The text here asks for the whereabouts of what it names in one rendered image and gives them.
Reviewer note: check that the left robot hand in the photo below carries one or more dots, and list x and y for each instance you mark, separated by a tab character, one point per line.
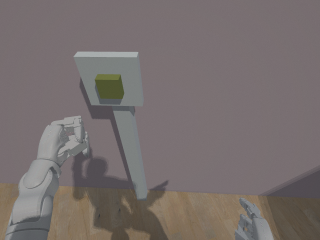
55	145

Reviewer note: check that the panel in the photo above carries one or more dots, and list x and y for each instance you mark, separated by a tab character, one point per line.
126	64

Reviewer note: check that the button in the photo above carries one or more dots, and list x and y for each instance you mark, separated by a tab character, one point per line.
109	86

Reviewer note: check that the right robot hand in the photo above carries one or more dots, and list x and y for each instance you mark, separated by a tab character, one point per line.
257	226

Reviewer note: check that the robot left forearm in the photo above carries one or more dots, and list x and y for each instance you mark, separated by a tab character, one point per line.
31	214

